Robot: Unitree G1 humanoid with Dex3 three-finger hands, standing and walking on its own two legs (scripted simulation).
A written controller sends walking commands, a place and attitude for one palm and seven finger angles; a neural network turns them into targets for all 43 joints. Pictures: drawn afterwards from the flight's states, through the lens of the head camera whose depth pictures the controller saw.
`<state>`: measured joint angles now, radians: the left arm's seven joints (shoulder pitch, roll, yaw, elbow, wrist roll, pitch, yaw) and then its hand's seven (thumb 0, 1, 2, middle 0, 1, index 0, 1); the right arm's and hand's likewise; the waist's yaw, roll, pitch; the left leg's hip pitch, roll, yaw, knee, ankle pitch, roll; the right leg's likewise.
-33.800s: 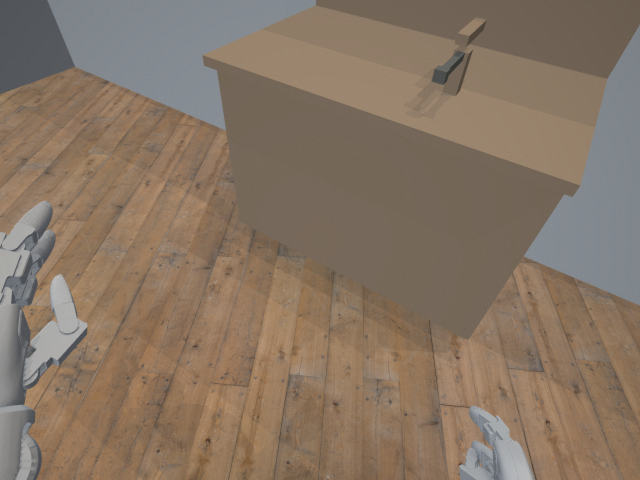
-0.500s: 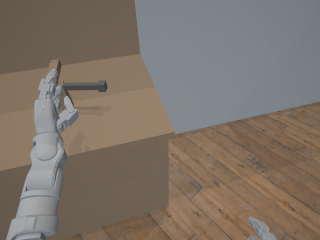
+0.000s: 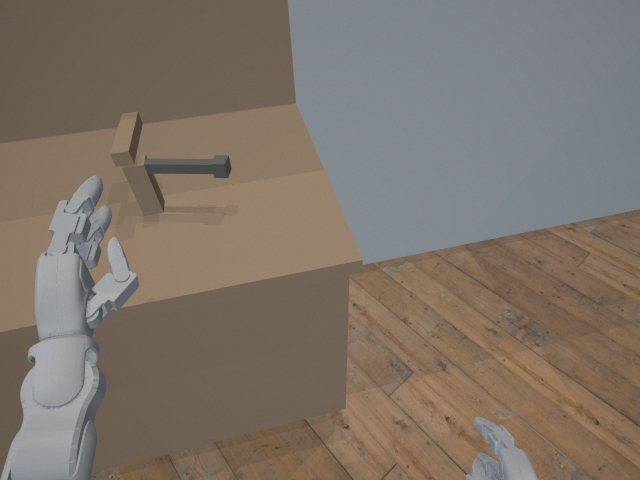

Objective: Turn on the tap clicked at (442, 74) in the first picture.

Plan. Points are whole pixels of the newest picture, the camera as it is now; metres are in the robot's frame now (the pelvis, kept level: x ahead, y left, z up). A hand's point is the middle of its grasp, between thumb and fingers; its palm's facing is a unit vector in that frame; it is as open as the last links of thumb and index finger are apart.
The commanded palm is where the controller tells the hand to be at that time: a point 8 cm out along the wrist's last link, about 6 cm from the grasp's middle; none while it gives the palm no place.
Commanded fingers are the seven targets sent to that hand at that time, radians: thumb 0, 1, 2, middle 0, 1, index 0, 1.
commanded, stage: draw the hand back beside the body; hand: left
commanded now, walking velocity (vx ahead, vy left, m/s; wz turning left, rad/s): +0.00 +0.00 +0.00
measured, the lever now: (221, 166) +0.56 +0.25 +0.11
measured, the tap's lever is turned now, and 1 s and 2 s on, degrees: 73 73 73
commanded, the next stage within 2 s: step back with the hand held close in 0.54 s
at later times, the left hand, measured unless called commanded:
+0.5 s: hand (99, 332) +0.20 +0.24 +0.16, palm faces +0.47 -0.83 -0.30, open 7.4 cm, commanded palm +0.15 +0.28 +0.17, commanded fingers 0.00 0.90 0.90 -0.20 -0.30 -0.20 -0.30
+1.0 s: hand (99, 338) +0.20 +0.25 +0.14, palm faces +0.35 -0.82 -0.45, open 7.4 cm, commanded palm +0.15 +0.30 +0.17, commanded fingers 0.00 0.90 0.90 -0.20 -0.30 -0.20 -0.30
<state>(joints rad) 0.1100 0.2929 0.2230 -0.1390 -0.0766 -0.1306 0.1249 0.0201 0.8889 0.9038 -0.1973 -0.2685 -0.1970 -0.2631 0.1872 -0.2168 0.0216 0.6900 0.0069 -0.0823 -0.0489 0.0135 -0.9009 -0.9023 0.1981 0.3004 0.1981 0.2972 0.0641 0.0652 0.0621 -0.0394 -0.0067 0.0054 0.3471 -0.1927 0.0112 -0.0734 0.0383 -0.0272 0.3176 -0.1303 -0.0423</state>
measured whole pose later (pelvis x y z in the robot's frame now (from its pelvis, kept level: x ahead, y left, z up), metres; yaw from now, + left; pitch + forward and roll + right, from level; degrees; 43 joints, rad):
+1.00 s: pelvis -0.02 +0.02 -0.01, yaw -1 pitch -1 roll +0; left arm 0.49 0.35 0.30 -0.45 -0.03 -0.14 0.14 0.02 0.88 0.90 -0.21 -0.30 -0.21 -0.30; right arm 0.20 -0.25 -0.03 0.57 0.00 -0.04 -0.08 0.01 -0.90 -0.90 0.20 0.30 0.20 0.30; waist 0.01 0.04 0.04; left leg -0.25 -0.04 0.03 0.47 -0.22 0.04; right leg -0.30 0.01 0.00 0.47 -0.16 -0.01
